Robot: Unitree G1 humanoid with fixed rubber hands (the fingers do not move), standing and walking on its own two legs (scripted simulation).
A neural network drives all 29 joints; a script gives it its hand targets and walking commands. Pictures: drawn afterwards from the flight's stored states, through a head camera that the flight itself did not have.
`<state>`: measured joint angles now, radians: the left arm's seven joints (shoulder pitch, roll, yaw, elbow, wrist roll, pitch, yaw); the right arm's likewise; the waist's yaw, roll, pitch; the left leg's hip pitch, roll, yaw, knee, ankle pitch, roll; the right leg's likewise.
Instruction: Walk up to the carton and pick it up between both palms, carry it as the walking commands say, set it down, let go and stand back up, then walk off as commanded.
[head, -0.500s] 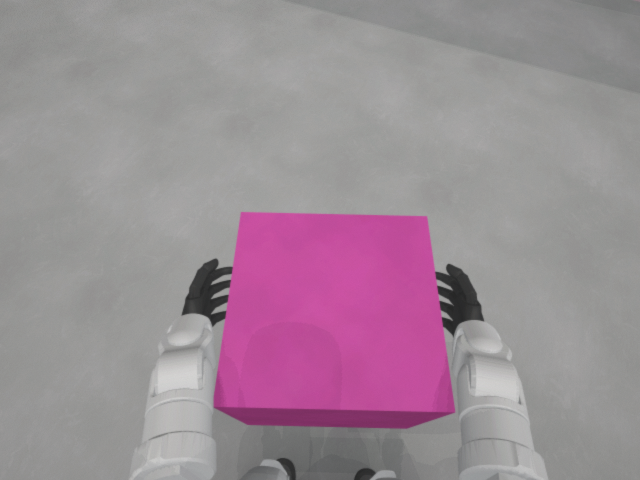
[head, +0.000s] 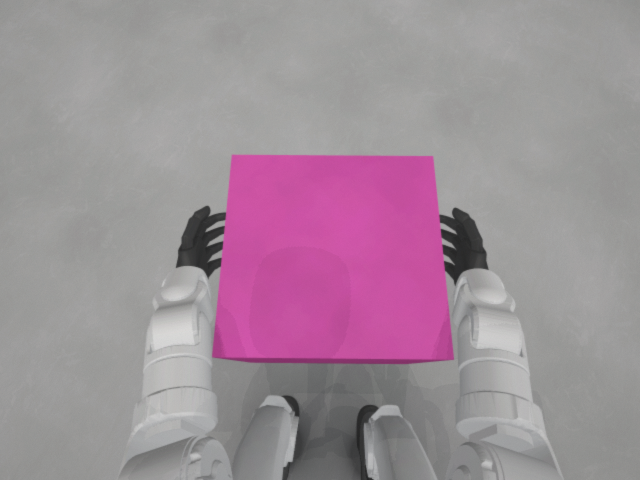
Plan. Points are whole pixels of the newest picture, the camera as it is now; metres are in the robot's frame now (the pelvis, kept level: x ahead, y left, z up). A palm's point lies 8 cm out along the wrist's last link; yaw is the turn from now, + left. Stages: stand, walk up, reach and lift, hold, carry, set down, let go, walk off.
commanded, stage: set down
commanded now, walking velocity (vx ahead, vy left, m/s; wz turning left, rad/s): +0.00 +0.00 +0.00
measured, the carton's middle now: (330, 273) +0.39 +0.02 -0.15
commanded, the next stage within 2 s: none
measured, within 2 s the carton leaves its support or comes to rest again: neither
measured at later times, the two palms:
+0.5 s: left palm (211, 269) +0.39 +0.20 -0.15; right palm (440, 266) +0.42 -0.14 -0.15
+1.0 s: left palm (224, 269) +0.41 +0.21 -0.24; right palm (422, 264) +0.45 -0.14 -0.24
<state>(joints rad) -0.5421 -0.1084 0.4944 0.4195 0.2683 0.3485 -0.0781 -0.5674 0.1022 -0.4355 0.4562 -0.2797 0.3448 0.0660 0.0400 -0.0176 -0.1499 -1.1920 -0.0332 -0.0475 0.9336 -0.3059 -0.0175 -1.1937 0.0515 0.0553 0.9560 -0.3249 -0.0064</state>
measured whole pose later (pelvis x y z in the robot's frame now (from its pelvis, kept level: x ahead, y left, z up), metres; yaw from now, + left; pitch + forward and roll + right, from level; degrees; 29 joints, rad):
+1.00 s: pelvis -0.04 +0.01 -0.16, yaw +0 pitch +48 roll +0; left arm -0.87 0.02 0.49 0.61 0.16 0.32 0.01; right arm -0.94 -0.07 -0.40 0.71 -0.16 0.30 -0.01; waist 0.05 -0.03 -0.24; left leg -1.94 -0.08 -0.06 1.57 -0.47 -0.04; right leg -1.94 0.10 0.06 1.59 -0.49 0.02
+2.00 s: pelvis -0.06 +0.01 -0.29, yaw +0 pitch +48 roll +0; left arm -1.20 0.17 0.44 0.74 0.06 0.27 0.05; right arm -1.28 -0.22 -0.31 0.85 -0.04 0.26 -0.06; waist 0.05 -0.02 0.04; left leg -2.33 -0.11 -0.05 1.99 -0.51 -0.06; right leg -2.32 0.12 0.05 2.01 -0.54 0.05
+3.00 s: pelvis -0.06 +0.00 -0.32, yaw +0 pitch +39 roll +1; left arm -1.27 0.24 0.36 0.91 -0.02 0.19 0.07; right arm -1.36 -0.28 -0.20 1.02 0.04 0.18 -0.09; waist 0.06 -0.02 0.25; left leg -2.28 -0.07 -0.02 2.17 -0.58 -0.04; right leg -2.28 0.10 0.02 2.19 -0.60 0.03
